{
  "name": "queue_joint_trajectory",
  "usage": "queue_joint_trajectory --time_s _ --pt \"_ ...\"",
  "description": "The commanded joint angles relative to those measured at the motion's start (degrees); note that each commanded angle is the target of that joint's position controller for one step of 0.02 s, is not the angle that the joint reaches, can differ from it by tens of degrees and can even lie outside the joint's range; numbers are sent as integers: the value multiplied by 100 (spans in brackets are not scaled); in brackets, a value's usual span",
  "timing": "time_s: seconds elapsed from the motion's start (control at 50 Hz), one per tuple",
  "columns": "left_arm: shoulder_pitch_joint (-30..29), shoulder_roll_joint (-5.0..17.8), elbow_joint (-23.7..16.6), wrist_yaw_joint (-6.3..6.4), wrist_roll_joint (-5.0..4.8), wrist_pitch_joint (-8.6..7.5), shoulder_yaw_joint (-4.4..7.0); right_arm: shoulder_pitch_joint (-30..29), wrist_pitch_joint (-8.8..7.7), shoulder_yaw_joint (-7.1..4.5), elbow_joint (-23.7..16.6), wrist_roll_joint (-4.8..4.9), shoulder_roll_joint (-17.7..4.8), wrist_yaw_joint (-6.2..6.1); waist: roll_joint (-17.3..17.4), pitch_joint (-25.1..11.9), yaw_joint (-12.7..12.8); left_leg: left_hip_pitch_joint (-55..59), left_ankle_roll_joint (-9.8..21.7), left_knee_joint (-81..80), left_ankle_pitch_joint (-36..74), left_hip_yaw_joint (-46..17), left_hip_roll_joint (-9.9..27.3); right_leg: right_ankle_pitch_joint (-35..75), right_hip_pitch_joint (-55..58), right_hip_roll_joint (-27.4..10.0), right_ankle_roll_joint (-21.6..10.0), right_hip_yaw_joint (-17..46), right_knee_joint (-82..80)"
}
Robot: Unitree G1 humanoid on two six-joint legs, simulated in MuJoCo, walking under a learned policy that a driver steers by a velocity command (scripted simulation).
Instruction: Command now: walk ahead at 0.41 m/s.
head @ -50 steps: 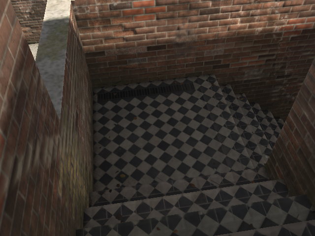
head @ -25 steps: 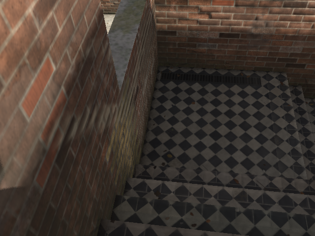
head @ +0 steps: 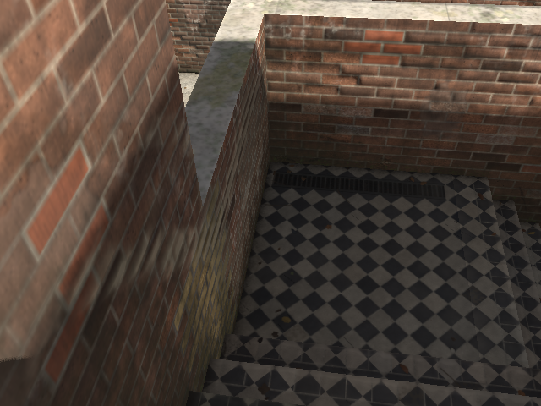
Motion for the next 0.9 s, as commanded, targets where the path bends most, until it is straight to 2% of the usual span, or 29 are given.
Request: queue_joint_trajectory --time_s 0.02,0.08,0.16,0.22,0.24,0.26,0.28,0.3,0.32,0.34,0.36,0.38,0.42,0.46,0.48,0.52,0.54,0.58,0.62,0.64,0.66,0.7,0.72,0.74,0.76,0.78,0.82,0.86,0.9 --pt "-827 528 -436 282 33 -408 -135 -10 159 -87 -147 51 -647 175 58 478 -315 1246 -151 -1163 2157 510 152 692 -1872 -958 -569 1037 -1201" --pt "248 540 -63 255 13 -410 -278 -321 158 -9 -96 -85 -480 34 -490 911 3 1484 -328 -1743 1797 610 99 -131 -1459 -1230 -743 1536 -782" --pt "119 854 -167 131 12 -264 -144 -1019 179 168 -376 -54 -473 34 -660 1143 200 1596 -488 -3035 1101 781 72 64 -634 -1341 -917 2133 24" --pt "-5 790 -209 91 -158 -187 -71 -702 156 199 -221 -158 -519 33 -419 1104 121 1731 -594 -3593 5 825 54 1580 269 -1384 -914 2581 1177" --pt "-428 916 -438 89 -349 -65 24 -578 143 177 -120 4 -520 36 -111 1033 137 2143 -517 -5144 -718 967 80 1530 593 -1257 -839 2487 1350" --pt "-310 1111 -312 -31 -139 2 58 -212 118 137 85 101 -587 10 -222 954 93 3392 -475 -5164 -508 1036 105 1625 106 -1217 -900 2500 1837" --pt "-692 1065 -484 -257 226 -77 45 1626 -12 -2 612 -50 -829 -11 -293 532 -536 5298 -432 -4504 -112 913 54 2301 -550 -972 -619 2202 3237" --pt "-683 994 -482 -364 -66 -41 113 2699 -94 -176 980 -8 -1036 -79 1102 487 -993 6247 -252 -6568 163 1304 -92 1498 -643 -429 -433 1624 4459" --pt "-459 1000 -275 -604 16 42 143 3076 -4 -400 973 -200 -1250 -140 982 183 -1180 7819 552 -5197 35 523 514 -283 -2365 6 -227 1466 6730" --pt "-212 591 -654 -636 -225 39 220 2863 -41 -425 820 -209 -1511 -162 1123 -522 -542 8947 1192 -3698 2056 -66 1132 -1122 -4012 68 29 880 7628" --pt "-436 304 -1082 -644 -301 20 75 2738 -32 -446 819 -213 -1503 -163 506 -722 -514 8965 1729 -3841 1954 -794 1712 -888 -4842 -161 149 812 7662" --pt "-1239 387 -1593 -571 -391 2 80 2393 -72 -396 842 -109 -1169 -222 301 205 -770 8107 1965 -4442 -1206 -2228 2410 -245 -6183 -548 364 1398 7034" --pt "-1390 310 -1486 -342 -153 42 -28 1625 -251 119 848 -122 649 -336 -1005 616 -196 5743 1188 -4289 -1278 -1189 1720 2238 -5569 -1567 354 1904 3824" --pt "-1166 552 -1003 -406 -70 200 97 475 -415 123 514 169 328 -495 -373 1073 151 1856 1195 -4325 -1064 207 695 3973 -2172 -1478 436 1115 1902" --pt "-970 139 -894 -546 57 219 -87 556 -498 72 517 114 -59 -535 23 631 319 573 1097 -4044 -1769 510 246 4872 -466 -1154 549 721 2630" --pt "-1637 418 -1211 -606 117 292 -76 1582 -627 17 901 136 -263 -720 -131 520 -316 2431 945 -3237 -2319 -19 406 5426 -2096 -1193 554 1008 1340" --pt "-1972 597 -1319 -515 -17 266 -95 1499 -624 68 760 211 -144 -833 -545 507 -471 2317 595 -2640 -3227 209 134 6716 -1587 -1248 540 1072 -414" --pt "-1837 540 -1309 -415 -168 250 -81 1282 -492 7 671 82 -635 -629 -73 716 -232 1027 715 -2603 -4143 109 167 6186 417 -815 686 368 -355" --pt "-1130 842 -1147 -432 269 362 31 999 -454 59 584 56 -609 -423 109 972 127 1405 823 -1656 -3550 -628 629 5338 170 -1010 630 712 250" --pt "-2175 1018 -1540 -441 36 417 121 966 -365 69 414 330 -438 -531 -346 1281 -389 2995 725 -1581 -3490 -956 748 4125 -1113 -1353 567 997 -2269" --pt "-1937 1026 -1528 -439 16 410 139 1143 -313 58 515 134 -651 -502 -205 885 -323 3067 750 -976 -3032 -1073 654 4458 40 -1045 357 542 -1946" --pt "900 1529 -637 -242 -248 232 545 1174 -89 -74 894 -187 -890 -88 -664 470 740 2122 350 1799 -2247 -572 271 4689 3015 -955 -58 405 -2943" --pt "1835 1948 -341 -257 -318 220 632 2375 -86 -92 1045 28 -261 207 -2373 -921 438 157 -155 5333 -5960 453 -1128 9029 5618 -1998 -1364 1290 -644" --pt "1491 1952 -490 -339 -130 189 674 1564 -67 -154 428 350 -592 281 -1373 -947 449 -1632 -229 5681 -5572 559 -1007 9354 5854 -2339 -1524 2249 -683" --pt "1617 1951 -352 -362 56 200 754 842 -52 -104 -21 498 -399 190 -820 -464 755 -2833 -308 5417 -5139 353 -883 7845 5724 -2632 -1515 2665 -930" --pt "792 1566 -391 -364 75 223 635 755 -34 30 -249 404 -41 78 -313 114 367 -3395 -207 4568 -3914 -260 -99 3623 4491 -3130 -1339 3488 -1513" --pt "-57 -207 -126 -283 198 168 28 1045 68 257 -7 97 546 -140 113 1556 -515 -2529 166 2201 -1265 -511 844 2177 1018 -2622 -962 2940 -2264" --pt "-498 -340 -114 -84 -14 -147 -63 1045 195 207 76 180 300 20 -58 1446 -588 -683 92 658 512 249 674 1427 -1426 -1723 -1027 2027 -2359" --pt "-723 346 -123 -17 41 -387 -98 315 182 210 -71 133 220 218 -509 1072 -631 1708 -172 612 1526 725 500 487 -3249 -1114 -780 1421 -2073"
